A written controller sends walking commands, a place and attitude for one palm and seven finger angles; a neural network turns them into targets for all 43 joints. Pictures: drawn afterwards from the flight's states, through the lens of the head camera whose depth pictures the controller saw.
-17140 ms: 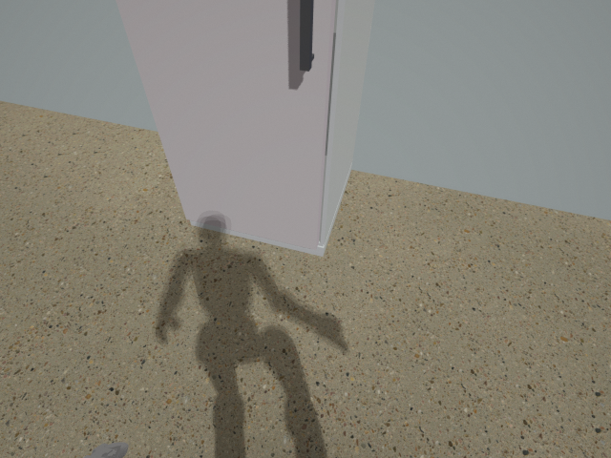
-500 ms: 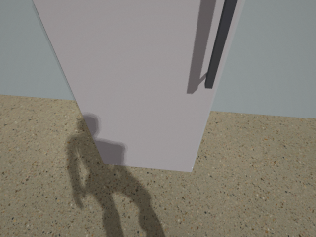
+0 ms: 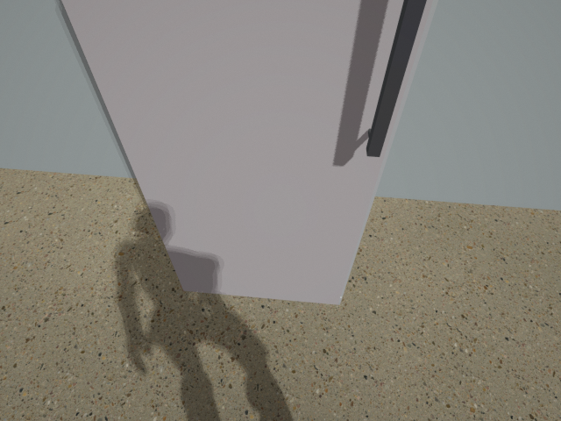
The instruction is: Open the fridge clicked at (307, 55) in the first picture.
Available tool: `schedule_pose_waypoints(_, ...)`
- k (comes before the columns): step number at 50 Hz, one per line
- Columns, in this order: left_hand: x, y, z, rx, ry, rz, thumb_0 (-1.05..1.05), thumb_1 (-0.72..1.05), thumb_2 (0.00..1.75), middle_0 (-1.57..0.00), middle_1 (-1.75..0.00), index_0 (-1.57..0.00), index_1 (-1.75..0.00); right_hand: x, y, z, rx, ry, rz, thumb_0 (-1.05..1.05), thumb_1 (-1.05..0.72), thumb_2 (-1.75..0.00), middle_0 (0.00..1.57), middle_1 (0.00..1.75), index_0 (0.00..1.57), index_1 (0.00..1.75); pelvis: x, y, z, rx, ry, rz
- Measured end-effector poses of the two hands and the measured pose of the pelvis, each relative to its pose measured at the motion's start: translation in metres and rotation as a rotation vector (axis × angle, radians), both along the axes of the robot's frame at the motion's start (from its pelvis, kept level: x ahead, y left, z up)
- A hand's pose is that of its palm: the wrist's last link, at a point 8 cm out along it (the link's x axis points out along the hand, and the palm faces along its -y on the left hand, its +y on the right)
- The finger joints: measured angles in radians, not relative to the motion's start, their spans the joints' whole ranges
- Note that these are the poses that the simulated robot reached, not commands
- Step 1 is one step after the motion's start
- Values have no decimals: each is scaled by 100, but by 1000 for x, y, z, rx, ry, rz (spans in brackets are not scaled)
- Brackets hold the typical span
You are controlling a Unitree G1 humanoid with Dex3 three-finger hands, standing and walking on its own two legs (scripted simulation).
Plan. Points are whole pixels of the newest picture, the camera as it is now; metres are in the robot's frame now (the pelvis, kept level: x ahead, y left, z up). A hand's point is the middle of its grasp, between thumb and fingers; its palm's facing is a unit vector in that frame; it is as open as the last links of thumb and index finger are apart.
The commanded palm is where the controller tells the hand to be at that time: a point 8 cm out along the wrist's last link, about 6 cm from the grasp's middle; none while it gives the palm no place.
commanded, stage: look again from close up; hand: right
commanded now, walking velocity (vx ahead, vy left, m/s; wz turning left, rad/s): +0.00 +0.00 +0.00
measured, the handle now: (394, 61) +0.59 -0.14 +0.23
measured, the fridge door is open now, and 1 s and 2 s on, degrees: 0 0 0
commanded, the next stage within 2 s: shuffle to correct the standing spot in 0.32 s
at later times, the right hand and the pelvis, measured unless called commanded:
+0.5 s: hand out of the picture -0.02 -0.16 -0.18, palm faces +0.05 +0.98 -0.17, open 7.4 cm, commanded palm none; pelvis +0.00 +0.00 +0.00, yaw +0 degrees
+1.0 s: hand out of the picture +0.11 -0.18 -0.18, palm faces +0.01 +0.98 -0.18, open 7.3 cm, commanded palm none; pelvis +0.09 +0.00 +0.00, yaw -1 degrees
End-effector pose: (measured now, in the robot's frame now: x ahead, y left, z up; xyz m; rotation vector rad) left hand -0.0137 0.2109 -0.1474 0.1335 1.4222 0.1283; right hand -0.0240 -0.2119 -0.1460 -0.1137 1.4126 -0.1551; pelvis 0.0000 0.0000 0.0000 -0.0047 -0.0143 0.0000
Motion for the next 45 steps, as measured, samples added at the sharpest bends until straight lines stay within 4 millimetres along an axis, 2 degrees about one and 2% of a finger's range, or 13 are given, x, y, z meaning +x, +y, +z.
schedule_pose_waypoints(26,2,6,0,8,-6,-6,0,91,89,-20,-30,-20,-30,-5,6,-3,7,4,-13,1,-91,-90,19,29,20,30,0,5,-1,2,1,-3)
schedule_pose_waypoints(33,0,-1,-4,9,31,4,0,91,89,-20,-30,-20,-30,-10,7,-13,38,39,-55,1,-91,-90,19,29,20,30,16,0,-9,21,4,-6)
schedule_pose_waypoints(38,10,-13,-2,29,38,31,0,91,89,-20,-30,-20,-30,-11,4,-24,75,101,-67,1,-91,-90,19,29,20,30,37,-10,-14,19,9,6)
schedule_pose_waypoints(41,14,-20,-1,35,26,65,0,91,89,-20,-30,-20,-30,0,0,-24,83,145,-26,1,-91,-90,19,29,20,30,50,-14,-15,11,15,29)
schedule_pose_waypoints(43,10,-25,2,31,42,86,0,91,89,-20,-30,-20,-30,20,-4,-21,75,142,3,1,-91,-90,19,29,20,30,57,-13,-12,13,18,30)
schedule_pose_waypoints(45,2,-29,7,18,83,97,0,91,89,-20,-30,-20,-30,48,-8,-18,63,104,18,1,-91,-90,19,29,20,30,64,-10,-8,15,23,17)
